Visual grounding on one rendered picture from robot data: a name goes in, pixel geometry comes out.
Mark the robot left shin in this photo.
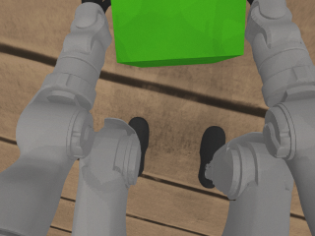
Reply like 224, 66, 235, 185
79, 117, 139, 171

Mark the left robot upper arm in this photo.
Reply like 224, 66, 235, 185
0, 100, 95, 236

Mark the carton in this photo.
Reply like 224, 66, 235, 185
110, 0, 246, 68

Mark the left robot hand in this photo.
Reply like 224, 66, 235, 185
81, 0, 111, 14

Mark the right robot upper arm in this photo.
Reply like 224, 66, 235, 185
262, 98, 315, 236

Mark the robot left forearm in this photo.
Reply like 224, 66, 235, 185
16, 2, 112, 147

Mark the robot right thigh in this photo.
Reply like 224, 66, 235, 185
220, 142, 292, 236

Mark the robot right forearm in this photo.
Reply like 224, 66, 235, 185
244, 0, 315, 108

